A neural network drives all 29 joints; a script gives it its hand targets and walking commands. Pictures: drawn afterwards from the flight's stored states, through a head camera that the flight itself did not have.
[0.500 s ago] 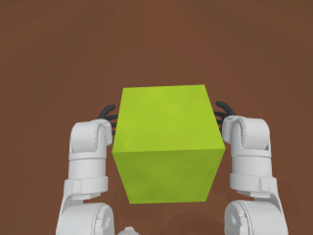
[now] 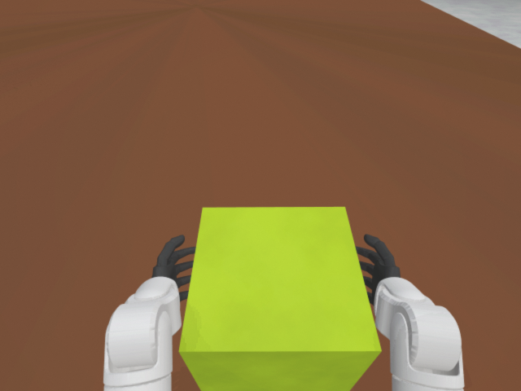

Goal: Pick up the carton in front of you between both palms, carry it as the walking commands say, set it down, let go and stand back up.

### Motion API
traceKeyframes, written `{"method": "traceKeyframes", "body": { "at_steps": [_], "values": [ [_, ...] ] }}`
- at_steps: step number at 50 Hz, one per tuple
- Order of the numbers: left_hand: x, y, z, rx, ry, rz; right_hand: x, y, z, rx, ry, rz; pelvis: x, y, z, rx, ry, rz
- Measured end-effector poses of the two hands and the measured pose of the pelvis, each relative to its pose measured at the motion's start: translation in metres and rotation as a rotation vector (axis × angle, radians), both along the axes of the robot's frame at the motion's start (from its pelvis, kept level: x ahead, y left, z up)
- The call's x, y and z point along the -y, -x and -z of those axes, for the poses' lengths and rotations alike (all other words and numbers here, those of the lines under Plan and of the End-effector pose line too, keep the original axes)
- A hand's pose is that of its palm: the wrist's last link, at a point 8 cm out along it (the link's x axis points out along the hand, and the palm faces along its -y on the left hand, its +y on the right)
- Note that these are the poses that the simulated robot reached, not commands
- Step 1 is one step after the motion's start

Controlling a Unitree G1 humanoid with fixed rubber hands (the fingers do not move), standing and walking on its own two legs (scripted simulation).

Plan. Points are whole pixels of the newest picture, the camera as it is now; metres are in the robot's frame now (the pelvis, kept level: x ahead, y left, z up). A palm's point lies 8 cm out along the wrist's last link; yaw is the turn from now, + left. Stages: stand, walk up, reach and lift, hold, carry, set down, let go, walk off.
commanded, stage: carry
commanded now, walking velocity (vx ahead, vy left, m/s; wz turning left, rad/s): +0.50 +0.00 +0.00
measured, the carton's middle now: (273, 309) +0.27 +0.00 +0.02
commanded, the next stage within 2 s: none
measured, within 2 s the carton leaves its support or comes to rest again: neither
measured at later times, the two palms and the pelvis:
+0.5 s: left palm (209, 167) +0.55 +0.12 +0.07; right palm (349, 163) +0.58 -0.18 +0.07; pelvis +0.31 -0.05 +0.00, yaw +3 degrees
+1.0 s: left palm (211, 112) +0.79 +0.14 +0.07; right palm (325, 114) +0.79 -0.16 +0.07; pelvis +0.53 -0.01 -0.01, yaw +1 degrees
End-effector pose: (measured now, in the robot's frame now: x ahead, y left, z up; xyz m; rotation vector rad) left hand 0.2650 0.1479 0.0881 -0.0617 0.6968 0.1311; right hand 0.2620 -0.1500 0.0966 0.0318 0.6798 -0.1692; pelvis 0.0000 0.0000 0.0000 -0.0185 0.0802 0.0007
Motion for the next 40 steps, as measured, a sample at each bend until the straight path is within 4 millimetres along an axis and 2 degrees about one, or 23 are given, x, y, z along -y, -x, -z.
{"method": "traceKeyframes", "body": {
  "at_steps": [5, 9, 11, 15, 19, 23, 27, 30, 33, 36, 40],
  "values": [
    [0.011, -0.065, -0.003, 0.031, -0.015, -0.013, 0.011, -0.069, 0.001, 0.031, -0.010, -0.016, 0.014, -0.074, 0.011, 0.018, -0.009, -0.005],
    [0.027, -0.127, 0.012, 0.030, -0.035, -0.029, 0.027, -0.135, 0.022, 0.030, -0.032, -0.029, 0.031, -0.139, 0.032, 0.037, -0.016, -0.028],
    [0.034, -0.155, 0.023, -0.005, -0.057, -0.032, 0.034, -0.167, 0.037, -0.005, -0.042, -0.042, 0.039, -0.166, 0.036, 0.034, 0.004, -0.038],
    [0.036, -0.188, 0.038, -0.120, -0.061, -0.061, 0.036, -0.210, 0.052, -0.119, -0.046, -0.073, 0.049, -0.203, 0.022, 0.017, -0.015, -0.064],
    [0.032, -0.220, 0.034, -0.136, -0.055, -0.093, 0.032, -0.251, 0.048, -0.134, -0.041, -0.102, 0.053, -0.243, 0.007, 0.006, -0.029, -0.066],
    [0.029, -0.264, 0.023, -0.099, -0.053, -0.096, 0.028, -0.295, 0.036, -0.096, -0.031, -0.111, 0.051, -0.290, 0.000, -0.001, -0.037, -0.059],
    [0.023, -0.317, 0.011, -0.037, -0.051, -0.077, 0.023, -0.343, 0.023, -0.036, -0.029, -0.090, 0.040, -0.340, 0.000, 0.005, -0.034, -0.054],
    [0.014, -0.361, 0.005, 0.015, -0.043, -0.060, 0.014, -0.381, 0.014, 0.017, -0.026, -0.069, 0.027, -0.380, 0.008, 0.016, -0.023, -0.049],
    [0.001, -0.407, 0.008, 0.061, -0.023, -0.047, 0.002, -0.422, 0.013, 0.061, -0.011, -0.052, 0.013, -0.420, 0.023, 0.030, -0.014, -0.034],
    [-0.006, -0.440, 0.017, 0.018, 0.003, -0.043, -0.005, -0.453, 0.016, 0.019, 0.014, -0.047, 0.006, -0.442, 0.023, 0.020, -0.031, -0.020],
    [-0.005, -0.467, 0.024, -0.050, 0.022, -0.037, -0.004, -0.475, 0.021, -0.049, 0.012, -0.023, 0.002, -0.466, 0.014, 0.013, -0.015, -0.006]
  ]
}}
